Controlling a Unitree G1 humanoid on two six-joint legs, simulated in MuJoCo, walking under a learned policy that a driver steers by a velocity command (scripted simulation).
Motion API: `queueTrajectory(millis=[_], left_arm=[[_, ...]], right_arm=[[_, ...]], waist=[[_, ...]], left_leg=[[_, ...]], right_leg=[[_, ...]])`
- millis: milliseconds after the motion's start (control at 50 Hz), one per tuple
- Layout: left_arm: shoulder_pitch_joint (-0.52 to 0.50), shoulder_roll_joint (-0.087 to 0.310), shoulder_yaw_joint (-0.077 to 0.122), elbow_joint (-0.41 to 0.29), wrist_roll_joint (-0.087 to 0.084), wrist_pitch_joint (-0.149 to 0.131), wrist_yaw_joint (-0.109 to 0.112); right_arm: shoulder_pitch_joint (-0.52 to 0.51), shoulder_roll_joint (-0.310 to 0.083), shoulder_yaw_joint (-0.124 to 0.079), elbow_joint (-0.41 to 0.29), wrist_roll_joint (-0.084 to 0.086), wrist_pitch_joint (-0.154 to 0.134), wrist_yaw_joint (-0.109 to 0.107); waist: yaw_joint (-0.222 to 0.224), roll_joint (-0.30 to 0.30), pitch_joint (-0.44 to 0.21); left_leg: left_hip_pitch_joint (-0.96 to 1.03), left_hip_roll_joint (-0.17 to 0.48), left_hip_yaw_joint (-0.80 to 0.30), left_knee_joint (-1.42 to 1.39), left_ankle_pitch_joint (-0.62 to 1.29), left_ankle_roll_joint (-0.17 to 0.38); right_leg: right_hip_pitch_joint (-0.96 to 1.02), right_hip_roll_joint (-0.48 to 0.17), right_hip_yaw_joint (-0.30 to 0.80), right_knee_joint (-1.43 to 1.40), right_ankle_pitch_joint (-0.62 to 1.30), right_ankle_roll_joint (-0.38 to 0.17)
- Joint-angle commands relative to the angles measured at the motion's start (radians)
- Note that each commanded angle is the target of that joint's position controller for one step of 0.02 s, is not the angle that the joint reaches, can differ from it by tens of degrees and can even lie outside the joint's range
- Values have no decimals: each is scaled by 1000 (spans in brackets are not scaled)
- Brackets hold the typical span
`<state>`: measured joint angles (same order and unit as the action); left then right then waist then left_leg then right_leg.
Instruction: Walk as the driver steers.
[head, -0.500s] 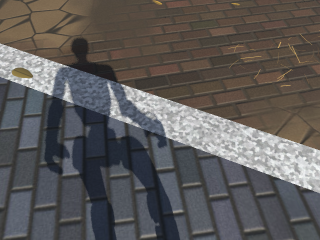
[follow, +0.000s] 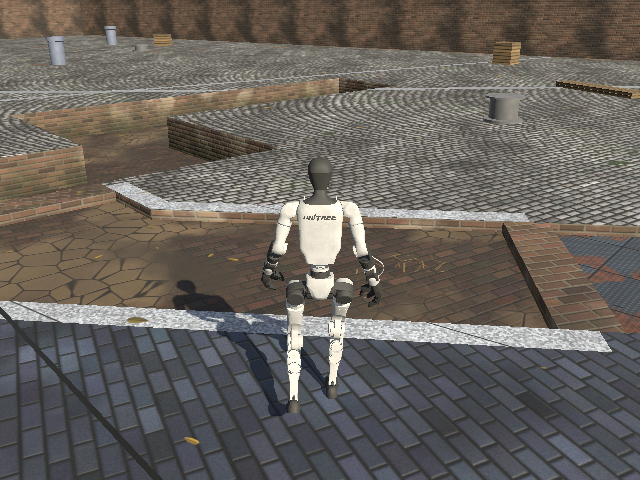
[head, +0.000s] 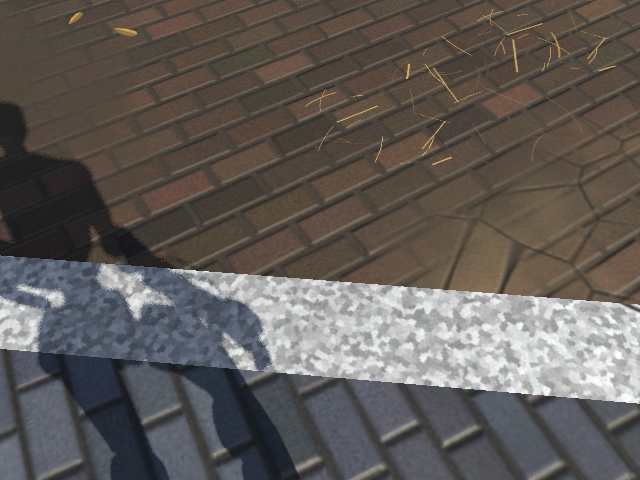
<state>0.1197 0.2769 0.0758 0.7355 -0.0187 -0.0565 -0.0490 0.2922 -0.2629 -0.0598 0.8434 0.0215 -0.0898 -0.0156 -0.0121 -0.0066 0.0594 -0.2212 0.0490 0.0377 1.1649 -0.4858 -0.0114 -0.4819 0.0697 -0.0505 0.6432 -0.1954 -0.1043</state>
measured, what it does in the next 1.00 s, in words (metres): walks ahead, turning right: left foot, then right foot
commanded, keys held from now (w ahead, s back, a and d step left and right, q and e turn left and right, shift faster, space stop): w+e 0.40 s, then w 0.26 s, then no key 0.34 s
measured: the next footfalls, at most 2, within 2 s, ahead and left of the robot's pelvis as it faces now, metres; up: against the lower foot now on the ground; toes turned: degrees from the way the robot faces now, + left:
left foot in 0.42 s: +0.42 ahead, +0.12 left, +0.00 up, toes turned -14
right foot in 0.86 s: +0.62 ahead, -0.19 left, +0.00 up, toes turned -22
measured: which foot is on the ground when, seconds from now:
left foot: up 0.00-0.40, down 0.42-0.90, up 0.92-1.00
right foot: down 0.00-0.44, up 0.46-0.84, down 0.86-1.00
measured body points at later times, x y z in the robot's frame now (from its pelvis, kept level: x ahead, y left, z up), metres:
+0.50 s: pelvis +0.30 +0.04 +0.01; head +0.32 +0.03 +0.46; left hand +0.41 +0.28 -0.11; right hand +0.41 -0.24 -0.08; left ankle +0.38 +0.13 -0.72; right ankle +0.12 -0.05 -0.64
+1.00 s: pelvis +0.52 -0.05 +0.02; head +0.54 -0.06 +0.47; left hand +0.77 +0.13 -0.08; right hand +0.49 -0.32 -0.11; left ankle +0.47 +0.12 -0.65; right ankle +0.58 -0.17 -0.72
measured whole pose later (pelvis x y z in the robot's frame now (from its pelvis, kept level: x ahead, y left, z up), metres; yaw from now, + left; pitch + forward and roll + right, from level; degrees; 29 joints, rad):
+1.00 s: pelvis +0.52 -0.05 +0.02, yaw -21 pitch +3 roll +1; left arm 0.11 0.27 0.05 0.78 0.00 -0.10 -0.01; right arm 0.27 -0.26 -0.02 0.86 -0.06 -0.09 0.04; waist -0.03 -0.01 0.00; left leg -0.32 0.04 0.02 0.97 -0.62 -0.04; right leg -0.40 0.01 -0.02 0.40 -0.04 -0.04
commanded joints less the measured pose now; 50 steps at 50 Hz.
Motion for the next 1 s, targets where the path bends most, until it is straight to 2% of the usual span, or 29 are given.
queueTrajectory(millis=[20,40,60,100,180,200,220,260,360,400,420,440,460,480,500,540,560,600,660,700,760,840,860,880,900,920,940,960,1000], left_arm=[[163,132,38,-30,-7,-18,10],[108,93,25,-48,-2,-17,12],[93,98,24,-62,10,-19,17],[99,112,28,-65,5,-24,25],[161,148,37,-55,-4,-17,51],[258,85,4,-11,114,-66,-7],[247,88,15,-19,107,-82,-39],[255,128,23,-28,81,-89,-67],[303,161,25,4,79,-59,-53],[259,162,20,13,92,-52,-50],[236,119,4,8,99,-60,-48],[355,0,-29,-26,114,-84,-38],[312,17,-27,-20,98,-91,-50],[201,53,-11,-34,82,-90,-44],[179,54,-13,-13,77,-83,-16],[173,27,-27,-5,113,-67,4],[150,4,-35,-14,121,-58,1],[104,-11,-40,-21,101,-46,-7],[59,-24,-54,-22,92,-28,-25],[-7,-29,-59,-53,80,-14,-36],[-48,30,-45,-64,63,-18,-34],[-47,87,-17,-42,52,-44,-12],[-3,135,0,-25,40,-56,-2],[63,193,10,-17,35,-59,5],[179,168,-1,-11,24,-41,6],[324,149,4,38,43,-35,22],[305,203,29,63,46,-48,40],[177,161,25,43,24,-53,51],[-8,27,-26,-3,-6,-59,47]], right_arm=[[-89,-124,-18,-140,2,-74,4],[-86,-133,-28,-133,-23,-63,-3],[-61,-134,-32,-139,-27,-49,-1],[-48,-114,-31,-147,-35,-28,0],[-200,-71,-13,-198,-41,-16,-2],[-97,47,55,-169,-129,7,39],[-124,15,50,-164,-130,29,54],[-240,-52,47,-205,-105,45,59],[-358,-82,68,-242,-77,8,28],[-254,-128,52,-215,-49,-15,15],[-87,-159,39,-174,-43,-34,13],[136,-217,28,-129,-59,-39,15],[300,-175,44,-69,-84,-20,24],[261,-163,35,-52,-81,-30,31],[136,-118,46,-68,-68,-31,32],[47,3,81,-84,-61,-29,15],[22,7,82,-89,-62,-29,5],[4,-22,64,-82,-69,-41,-1],[25,-76,40,-62,-93,-47,25],[45,-95,31,-41,-82,-50,51],[55,-136,12,-16,-70,-61,63],[69,-152,0,14,-60,-41,53],[87,-147,1,10,-50,-41,58],[222,-59,25,11,-52,-36,58],[286,-15,55,12,-65,-32,70],[123,-82,27,-22,-74,-17,78],[37,-83,19,-50,-74,-7,74],[37,-97,15,-31,-86,-5,59],[78,-29,40,-5,-90,0,47]], waist=[[59,29,-179],[24,42,-133],[-5,-7,-131],[-20,-11,-119],[26,-35,-78],[18,-169,-150],[32,-110,-66],[58,-61,-32],[93,-71,-27],[16,-56,-71],[-58,-9,-184],[-68,260,-474],[-145,274,-461],[-138,121,-182],[-83,95,-56],[-32,74,-72],[-16,81,-86],[-8,74,-77],[-19,48,-43],[-15,60,-39],[5,75,-53],[38,60,-81],[51,27,-140],[4,-86,-353],[48,-173,-571],[135,-155,-518],[115,-119,-344],[62,-91,-210],[-44,-69,-150]], left_leg=[[-549,38,-137,135,104,35],[-485,63,-129,67,152,30],[-423,73,-136,42,170,16],[-393,76,-116,-44,192,-17],[-395,31,-82,-328,407,-52],[-308,19,-70,-321,463,-67],[-327,28,-66,-346,474,-65],[-329,33,-65,-451,479,-55],[-346,-13,-61,-658,408,-8],[-66,-41,-21,-686,507,55],[182,11,-44,-621,571,137],[669,248,-409,-661,643,393],[791,367,-729,-805,470,444],[583,358,-653,-867,257,339],[362,320,-504,-903,148,285],[192,264,-365,-996,280,276],[167,253,-327,-1024,353,279],[165,207,-209,-1061,418,271],[91,166,-77,-1080,536,274],[28,148,-27,-1046,763,266],[111,160,-7,-956,957,228],[151,125,26,-796,1049,144],[99,75,45,-721,1072,96],[-36,10,78,-554,813,24],[-210,-54,40,-300,276,-32],[-310,-95,-11,-106,-218,-39],[-383,-30,-69,-12,-237,-17],[-379,29,-76,-45,-205,-20],[-202,80,-67,-203,-169,-63]], right_leg=[[574,-297,536,-346,110,-221],[462,-258,456,-369,197,-196],[381,-252,443,-390,261,-212],[304,-227,381,-407,355,-214],[231,-157,294,-404,349,-160],[234,-118,258,-393,209,-159],[196,-132,282,-405,148,-157],[203,-172,349,-380,110,-164],[454,-266,498,-308,212,-158],[360,-198,462,-216,380,-85],[268,-113,393,-39,409,-20],[-6,95,280,284,57,70],[-296,128,238,597,-418,97],[-445,38,230,705,-333,65],[-426,-52,196,717,-217,47],[-266,-136,189,581,-89,29],[-220,-148,173,539,-109,40],[-219,-153,145,407,-91,65],[-168,-153,62,190,106,87],[-68,-130,22,81,181,89],[-44,-112,57,-35,284,75],[131,-63,21,-168,394,12],[307,-52,13,-173,547,-41],[658,-214,151,-86,926,-211],[933,-460,466,-141,922,-386],[889,-473,556,-239,805,-355],[716,-435,475,-294,581,-263],[521,-380,377,-345,451,-200],[256,-309,275,-408,398,-137]])
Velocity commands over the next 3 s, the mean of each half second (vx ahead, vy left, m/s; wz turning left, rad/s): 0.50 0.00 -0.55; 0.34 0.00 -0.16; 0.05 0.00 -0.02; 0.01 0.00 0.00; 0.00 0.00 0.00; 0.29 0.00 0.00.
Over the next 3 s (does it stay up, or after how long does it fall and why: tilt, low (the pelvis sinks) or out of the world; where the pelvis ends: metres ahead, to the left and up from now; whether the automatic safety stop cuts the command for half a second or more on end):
stays up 0.72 -0.13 0.02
